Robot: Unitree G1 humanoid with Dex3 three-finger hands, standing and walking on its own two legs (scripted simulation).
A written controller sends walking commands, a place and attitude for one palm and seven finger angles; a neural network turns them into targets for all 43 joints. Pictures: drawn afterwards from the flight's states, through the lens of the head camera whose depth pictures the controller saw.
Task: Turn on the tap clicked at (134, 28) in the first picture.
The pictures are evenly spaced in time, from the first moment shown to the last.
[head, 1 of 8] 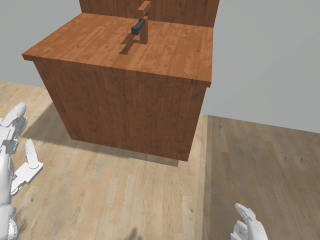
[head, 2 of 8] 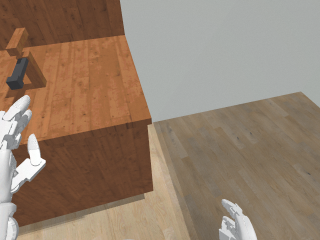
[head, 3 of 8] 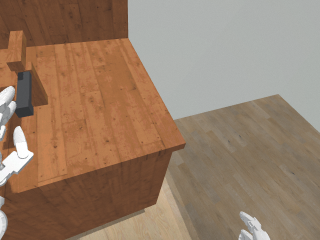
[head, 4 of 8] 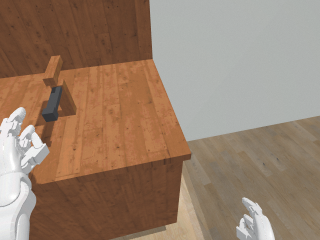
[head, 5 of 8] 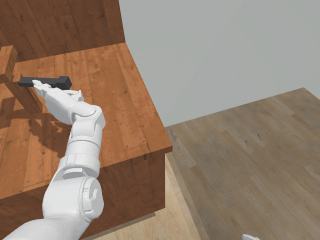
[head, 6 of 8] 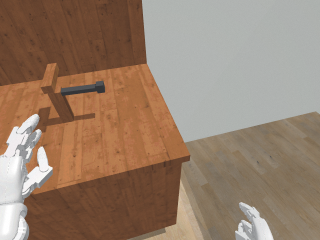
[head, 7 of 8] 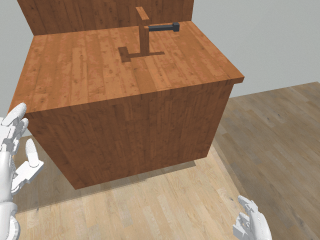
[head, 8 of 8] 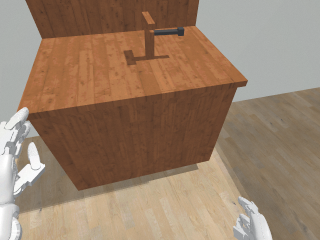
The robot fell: no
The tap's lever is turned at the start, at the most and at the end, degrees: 0 86 86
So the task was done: yes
